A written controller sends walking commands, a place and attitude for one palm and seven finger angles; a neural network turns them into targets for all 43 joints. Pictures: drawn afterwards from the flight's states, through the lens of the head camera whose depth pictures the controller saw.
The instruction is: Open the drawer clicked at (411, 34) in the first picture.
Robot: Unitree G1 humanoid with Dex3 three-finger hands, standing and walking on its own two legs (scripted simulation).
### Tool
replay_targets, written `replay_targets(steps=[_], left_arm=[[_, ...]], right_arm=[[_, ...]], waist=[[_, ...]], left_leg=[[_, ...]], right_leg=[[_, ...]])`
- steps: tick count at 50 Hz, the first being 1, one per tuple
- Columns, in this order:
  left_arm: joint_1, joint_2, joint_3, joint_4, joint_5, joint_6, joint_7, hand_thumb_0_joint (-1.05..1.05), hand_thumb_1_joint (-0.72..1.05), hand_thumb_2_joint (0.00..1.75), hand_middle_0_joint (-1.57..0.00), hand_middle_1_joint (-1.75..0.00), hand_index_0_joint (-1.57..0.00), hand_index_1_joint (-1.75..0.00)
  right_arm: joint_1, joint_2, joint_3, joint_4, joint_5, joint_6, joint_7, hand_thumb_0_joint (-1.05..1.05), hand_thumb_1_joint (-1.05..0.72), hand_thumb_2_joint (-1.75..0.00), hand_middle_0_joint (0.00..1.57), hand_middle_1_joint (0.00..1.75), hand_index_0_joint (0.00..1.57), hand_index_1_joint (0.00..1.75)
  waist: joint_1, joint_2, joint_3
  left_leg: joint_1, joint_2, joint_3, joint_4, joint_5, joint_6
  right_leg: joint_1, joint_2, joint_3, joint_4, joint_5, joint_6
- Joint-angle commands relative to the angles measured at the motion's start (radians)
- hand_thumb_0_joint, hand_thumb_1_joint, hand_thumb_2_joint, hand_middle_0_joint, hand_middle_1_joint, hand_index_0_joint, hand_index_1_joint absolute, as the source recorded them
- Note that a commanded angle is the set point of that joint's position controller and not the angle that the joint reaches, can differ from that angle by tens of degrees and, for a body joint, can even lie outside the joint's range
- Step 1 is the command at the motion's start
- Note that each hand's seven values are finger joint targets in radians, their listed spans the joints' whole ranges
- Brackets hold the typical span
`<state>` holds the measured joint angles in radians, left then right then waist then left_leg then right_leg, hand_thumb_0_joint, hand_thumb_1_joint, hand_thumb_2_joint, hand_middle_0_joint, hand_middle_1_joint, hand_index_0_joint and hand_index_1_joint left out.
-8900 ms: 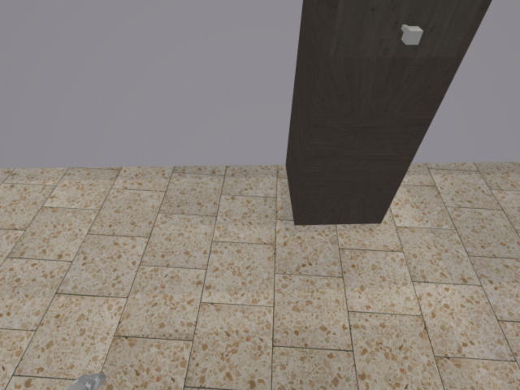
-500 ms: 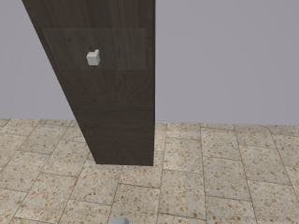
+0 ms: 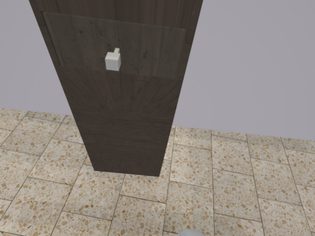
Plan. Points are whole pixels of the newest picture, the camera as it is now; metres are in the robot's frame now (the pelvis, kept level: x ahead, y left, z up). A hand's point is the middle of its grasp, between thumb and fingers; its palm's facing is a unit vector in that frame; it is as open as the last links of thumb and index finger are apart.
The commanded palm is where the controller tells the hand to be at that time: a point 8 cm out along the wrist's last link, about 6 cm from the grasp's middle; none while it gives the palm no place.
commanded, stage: come to a stop and stand still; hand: left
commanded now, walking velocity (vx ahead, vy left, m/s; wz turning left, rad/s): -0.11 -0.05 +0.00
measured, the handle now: (114, 57) +0.55 +0.18 +0.15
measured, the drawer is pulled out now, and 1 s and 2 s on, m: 0.00 0.00 0.00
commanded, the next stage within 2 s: look again from close up in 0.76 s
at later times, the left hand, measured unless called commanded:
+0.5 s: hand out of the picture +0.03 +0.10 -0.16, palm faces +0.01 -0.97 -0.26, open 7.2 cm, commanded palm none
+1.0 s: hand out of the picture -0.07 +0.07 -0.18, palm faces +0.04 -0.98 -0.17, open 7.3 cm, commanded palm none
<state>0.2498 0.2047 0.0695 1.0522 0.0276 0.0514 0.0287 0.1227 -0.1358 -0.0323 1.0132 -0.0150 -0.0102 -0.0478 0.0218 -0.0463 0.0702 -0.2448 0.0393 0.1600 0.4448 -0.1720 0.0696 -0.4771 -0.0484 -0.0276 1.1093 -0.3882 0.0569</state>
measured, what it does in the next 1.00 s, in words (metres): steps on the spot: right foot, then left foot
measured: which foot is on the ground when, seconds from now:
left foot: down 0.00-0.34, up 0.36-0.56, down 0.58-1.00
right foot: up 0.00-0.28, down 0.30-1.00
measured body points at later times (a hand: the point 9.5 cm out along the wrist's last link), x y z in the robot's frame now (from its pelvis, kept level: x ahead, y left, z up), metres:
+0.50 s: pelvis -0.02 -0.08 +0.00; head -0.02 -0.11 +0.45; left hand +0.03 +0.15 -0.14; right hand -0.05 -0.30 -0.18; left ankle -0.02 +0.06 -0.72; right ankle -0.04 -0.18 -0.74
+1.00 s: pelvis -0.04 -0.08 -0.01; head -0.03 -0.09 +0.44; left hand -0.07 +0.13 -0.16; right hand -0.02 -0.31 -0.17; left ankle -0.05 +0.04 -0.74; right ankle -0.04 -0.18 -0.74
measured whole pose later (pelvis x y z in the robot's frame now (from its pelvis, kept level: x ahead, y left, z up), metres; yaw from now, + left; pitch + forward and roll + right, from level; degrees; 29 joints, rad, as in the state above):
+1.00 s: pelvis -0.04 -0.08 -0.01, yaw +1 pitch -1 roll -2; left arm 0.33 0.10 -0.01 1.12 0.02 -0.03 0.04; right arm 0.26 -0.18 -0.02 1.07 -0.02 0.01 -0.02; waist 0.00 0.05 0.04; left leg -0.23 0.06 0.02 0.56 -0.31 -0.01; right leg -0.21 0.02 -0.11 0.48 -0.26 -0.03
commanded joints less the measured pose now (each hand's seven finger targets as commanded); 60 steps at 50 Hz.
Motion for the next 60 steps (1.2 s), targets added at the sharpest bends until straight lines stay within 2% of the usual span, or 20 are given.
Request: replay_targets(steps=[1,11,13,14,15,16,17,18,21,27,30,33,42,43,44,45,47,52,58,60], left_arm=[[0.115,0.038,0.022,-0.043,-0.001,0.023,-0.006,0.0,0.9,0.9,-0.2,-0.3,-0.2,-0.3],[-0.009,0.025,-0.014,-0.103,-0.01,-0.018,-0.006,0.0,0.9,0.9,-0.2,-0.3,-0.2,-0.3],[0.058,0.04,-0.013,-0.071,-0.011,-0.032,-0.003,0.0,0.9,0.9,-0.2,-0.3,-0.2,-0.3],[0.079,0.081,-0.011,-0.067,-0.006,-0.042,0.002,0.0,0.9,0.9,-0.2,-0.3,-0.2,-0.3],[0.044,0.15,-0.008,-0.072,-0.001,-0.056,0.009,0.0,0.9,0.9,-0.2,-0.3,-0.2,-0.3],[0.008,0.17,-0.01,-0.086,-0.005,-0.055,0.009,0.0,0.9,0.9,-0.2,-0.3,-0.2,-0.3],[-0.023,0.156,-0.016,-0.095,-0.003,-0.051,0.008,0.0,0.9,0.9,-0.2,-0.3,-0.2,-0.3],[-0.039,0.141,-0.012,-0.086,-0.005,-0.058,0.01,0.0,0.9,0.9,-0.2,-0.3,-0.2,-0.3],[-0.062,0.081,-0.024,-0.069,-0.013,-0.059,0.011,0.0,0.9,0.9,-0.2,-0.3,-0.2,-0.3],[0.0,0.057,-0.028,-0.02,-0.019,-0.059,0.008,0.0,0.9,0.9,-0.2,-0.3,-0.2,-0.3],[0.039,0.018,-0.036,0.0,-0.028,-0.06,0.007,0.0,0.9,0.9,-0.2,-0.3,-0.2,-0.3],[0.044,0.035,-0.037,0.03,-0.031,-0.06,0.007,0.0,0.9,0.9,-0.2,-0.3,-0.2,-0.3],[0.071,0.019,-0.048,0.069,-0.022,-0.062,0.005,0.0,0.9,0.9,-0.2,-0.3,-0.2,-0.3],[0.181,0.055,-0.048,0.094,-0.004,-0.097,0.045,0.0,0.9,0.9,-0.2,-0.3,-0.2,-0.3],[0.153,0.095,-0.043,0.046,-0.004,-0.107,0.04,0.0,0.9,0.9,-0.2,-0.3,-0.2,-0.3],[0.118,0.095,-0.042,0.035,-0.005,-0.11,0.03,0.0,0.9,0.9,-0.2,-0.3,-0.2,-0.3],[0.071,0.07,-0.04,0.008,-0.004,-0.109,0.024,0.0,0.9,0.9,-0.2,-0.3,-0.2,-0.3],[0.093,0.021,-0.053,0.002,-0.015,-0.092,0.014,0.0,0.9,0.9,-0.2,-0.3,-0.2,-0.3],[0.112,0.024,-0.062,0.014,-0.015,-0.078,0.007,0.0,0.9,0.9,-0.2,-0.3,-0.2,-0.3],[0.111,0.026,-0.061,0.012,-0.013,-0.074,0.006,0.0,0.9,0.9,-0.2,-0.3,-0.2,-0.3]], right_arm=[[0.075,-0.165,-0.041,-0.028,-0.004,0.0,-0.011,0.0,-0.9,-0.9,0.2,0.3,0.2,0.3],[0.156,-0.197,-0.06,-0.008,-0.015,0.016,0.024,0.0,-0.9,-0.9,0.2,0.3,0.2,0.3],[0.157,-0.191,-0.061,-0.004,-0.004,0.018,0.028,0.0,-0.9,-0.9,0.2,0.3,0.2,0.3],[0.172,-0.148,-0.055,-0.003,0.005,0.02,0.033,0.0,-0.9,-0.9,0.2,0.3,0.2,0.3],[0.183,-0.073,-0.037,-0.015,0.013,0.026,0.038,0.0,-0.9,-0.9,0.2,0.3,0.2,0.3],[0.125,-0.068,-0.026,-0.035,0.007,0.034,0.039,0.0,-0.9,-0.9,0.2,0.3,0.2,0.3],[0.114,-0.065,-0.029,-0.039,0.006,0.04,0.042,0.0,-0.9,-0.9,0.2,0.3,0.2,0.3],[0.117,-0.07,-0.028,-0.027,-0.002,0.048,0.039,0.0,-0.9,-0.9,0.2,0.3,0.2,0.3],[0.204,-0.068,-0.024,0.039,0.001,0.047,0.033,0.0,-0.9,-0.9,0.2,0.3,0.2,0.3],[0.228,-0.047,-0.008,0.084,0.002,0.03,0.02,0.0,-0.9,-0.9,0.2,0.3,0.2,0.3],[0.234,-0.081,-0.001,0.108,0.003,0.006,0.008,0.0,-0.9,-0.9,0.2,0.3,0.2,0.3],[0.213,-0.074,0.006,0.125,0.004,-0.002,0.003,0.0,-0.9,-0.9,0.2,0.3,0.2,0.3],[0.207,-0.063,0.013,0.127,0.003,0.012,0.005,0.0,-0.9,-0.9,0.2,0.3,0.2,0.3],[0.095,-0.115,0.008,0.056,0.011,-0.008,0.023,0.0,-0.9,-0.9,0.2,0.3,0.2,0.3],[0.16,-0.049,0.012,0.015,0.009,0.004,0.026,0.0,-0.9,-0.9,0.2,0.3,0.2,0.3],[0.163,-0.049,0.011,0.021,0.004,0.013,0.03,0.0,-0.9,-0.9,0.2,0.3,0.2,0.3],[0.217,-0.058,0.014,0.021,0.0,0.005,0.035,0.0,-0.9,-0.9,0.2,0.3,0.2,0.3],[0.229,-0.091,0.024,0.02,-0.004,-0.025,0.026,0.0,-0.9,-0.9,0.2,0.3,0.2,0.3],[0.221,-0.107,0.031,0.021,-0.002,-0.024,0.019,0.0,-0.9,-0.9,0.2,0.3,0.2,0.3],[0.224,-0.11,0.032,0.029,-0.004,-0.024,0.019,0.0,-0.9,-0.9,0.2,0.3,0.2,0.3]], waist=[[-0.004,0.178,-0.073],[-0.049,0.238,-0.11],[-0.016,0.179,-0.142],[-0.012,0.074,-0.149],[-0.035,-0.131,-0.117],[-0.018,-0.169,-0.056],[-0.022,-0.112,-0.046],[-0.024,-0.226,-0.023],[-0.053,-0.156,-0.022],[-0.04,-0.057,0.016],[-0.017,0.067,-0.032],[-0.012,0.142,-0.085],[-0.025,0.025,0.04],[0.031,-0.014,0.057],[-0.031,-0.039,-0.025],[-0.027,-0.001,-0.031],[-0.057,-0.03,-0.051],[-0.029,0.143,-0.038],[-0.014,0.032,0.036],[-0.01,0.059,0.05]], left_leg=[[0.021,0.308,-0.197,-0.152,0.42,0.097],[0.068,0.26,-0.258,-0.138,0.136,0.078],[0.011,0.206,-0.21,-0.071,0.078,0.021],[-0.044,0.15,-0.16,0.011,-0.009,-0.032],[-0.153,0.062,-0.098,0.093,-0.196,-0.093],[-0.139,0.028,-0.104,0.167,-0.303,-0.098],[-0.107,0.029,-0.127,0.227,-0.301,-0.092],[-0.129,0.037,-0.144,0.253,-0.294,-0.089],[-0.089,0.021,-0.133,0.301,-0.199,-0.093],[0.046,0.032,-0.135,0.05,-0.071,-0.092],[0.1,0.105,-0.205,-0.049,0.148,-0.063],[0.1,0.098,-0.187,-0.06,0.206,-0.062],[0.084,0.065,-0.164,-0.109,-0.008,-0.07],[-0.041,0.049,-0.115,0.138,-0.074,-0.099],[-0.047,0.024,-0.147,0.185,-0.218,-0.079],[-0.017,0.031,-0.147,0.196,-0.223,-0.07],[0.026,0.018,-0.131,0.143,-0.144,-0.068],[-0.003,0.078,-0.212,-0.031,0.048,-0.036],[-0.056,0.072,-0.219,-0.098,-0.051,-0.027],[-0.065,0.074,-0.224,-0.119,-0.08,-0.025]], right_leg=[[-0.018,-0.014,0.066,0.092,0.052,0.007],[0.177,0.006,-0.04,-0.473,-0.027,-0.022],[0.332,0.011,-0.06,-0.691,0.166,-0.027],[0.396,-0.056,0.016,-0.796,0.217,-0.044],[0.381,-0.232,0.217,-0.86,0.238,-0.111],[0.238,-0.3,0.243,-0.893,0.25,-0.175],[0.182,-0.288,0.2,-0.895,0.218,-0.204],[0.173,-0.242,0.198,-0.888,0.224,-0.197],[0.214,-0.172,0.102,-0.838,0.313,-0.185],[0.178,-0.15,0.11,-0.797,0.238,-0.159],[0.242,-0.062,0.066,-0.743,0.298,-0.098],[0.336,-0.064,0.042,-0.722,0.373,-0.087],[0.248,-0.067,0.077,-0.833,0.152,-0.085],[0.276,-0.136,0.148,-0.797,0.651,-0.025],[0.309,-0.198,0.189,-0.806,0.591,-0.076],[0.273,-0.201,0.183,-0.826,0.416,-0.126],[0.202,-0.149,0.138,-0.828,0.134,-0.16],[0.25,-0.044,0.041,-0.684,0.181,-0.109],[0.262,-0.043,0.036,-0.695,0.16,-0.093],[0.261,-0.042,0.029,-0.693,0.15,-0.09]])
